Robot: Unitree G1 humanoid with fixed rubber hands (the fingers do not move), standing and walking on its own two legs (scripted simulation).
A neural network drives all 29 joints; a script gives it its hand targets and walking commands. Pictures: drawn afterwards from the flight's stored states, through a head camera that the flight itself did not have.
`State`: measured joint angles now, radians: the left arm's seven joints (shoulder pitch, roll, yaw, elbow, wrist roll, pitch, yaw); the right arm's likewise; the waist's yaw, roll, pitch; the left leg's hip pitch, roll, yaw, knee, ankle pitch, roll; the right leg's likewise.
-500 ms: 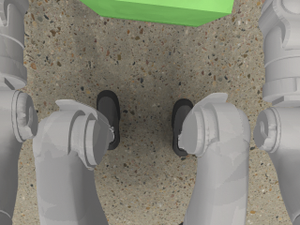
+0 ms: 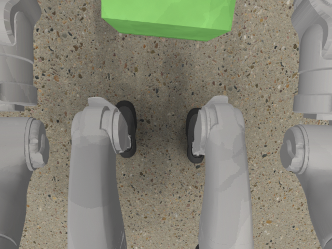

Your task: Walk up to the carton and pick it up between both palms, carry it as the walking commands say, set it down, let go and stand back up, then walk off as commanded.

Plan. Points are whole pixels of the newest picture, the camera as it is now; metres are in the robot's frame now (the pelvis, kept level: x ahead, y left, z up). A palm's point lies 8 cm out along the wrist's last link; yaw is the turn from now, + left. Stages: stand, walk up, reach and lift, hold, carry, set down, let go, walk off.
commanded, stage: set down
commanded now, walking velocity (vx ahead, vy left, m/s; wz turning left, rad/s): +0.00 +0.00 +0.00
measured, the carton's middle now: out of the picture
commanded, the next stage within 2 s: let go in 0.70 s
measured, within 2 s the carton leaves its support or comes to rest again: neither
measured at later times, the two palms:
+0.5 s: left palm out of the picture +0.55 +0.20 +0.04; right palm out of the picture +0.53 -0.23 +0.04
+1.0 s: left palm out of the picture +0.44 +0.22 +0.07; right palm out of the picture +0.44 -0.25 +0.09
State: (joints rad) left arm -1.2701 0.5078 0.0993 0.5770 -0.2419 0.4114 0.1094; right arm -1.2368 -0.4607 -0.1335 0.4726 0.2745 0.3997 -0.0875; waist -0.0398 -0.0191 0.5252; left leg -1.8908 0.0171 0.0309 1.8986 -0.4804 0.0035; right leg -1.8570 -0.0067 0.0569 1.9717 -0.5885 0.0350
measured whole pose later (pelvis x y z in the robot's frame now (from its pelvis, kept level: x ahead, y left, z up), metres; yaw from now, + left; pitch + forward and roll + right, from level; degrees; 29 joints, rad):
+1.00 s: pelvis +0.01 +0.00 +0.18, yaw -2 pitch +18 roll +1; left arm -0.70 0.42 0.13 0.22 -0.24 0.50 0.07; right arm -0.72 -0.46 -0.18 0.20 0.24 0.48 -0.03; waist 0.00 -0.02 0.52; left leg -1.21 0.02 0.03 1.24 -0.34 0.00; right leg -1.19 0.00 0.05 1.29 -0.41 0.03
